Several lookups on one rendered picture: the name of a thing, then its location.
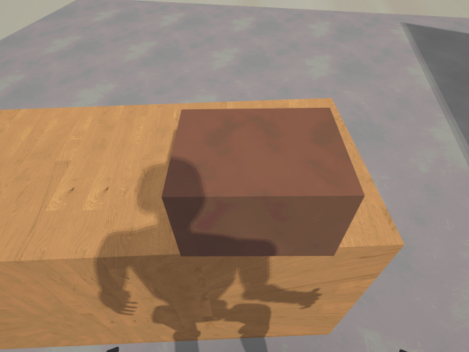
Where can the pedestal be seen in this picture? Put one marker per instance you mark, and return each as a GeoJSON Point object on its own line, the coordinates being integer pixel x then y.
{"type": "Point", "coordinates": [88, 255]}

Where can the carton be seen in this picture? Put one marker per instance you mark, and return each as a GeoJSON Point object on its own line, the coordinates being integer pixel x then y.
{"type": "Point", "coordinates": [260, 182]}

